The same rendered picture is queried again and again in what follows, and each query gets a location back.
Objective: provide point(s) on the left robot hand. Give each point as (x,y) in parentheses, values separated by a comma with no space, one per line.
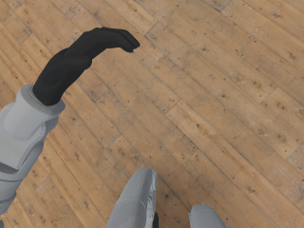
(66,66)

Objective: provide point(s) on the robot left forearm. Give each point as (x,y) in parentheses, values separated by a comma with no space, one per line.
(24,125)

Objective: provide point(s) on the robot left shin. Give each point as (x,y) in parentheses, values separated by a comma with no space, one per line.
(151,208)

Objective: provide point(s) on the robot right thigh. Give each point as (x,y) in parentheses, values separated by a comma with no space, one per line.
(204,216)

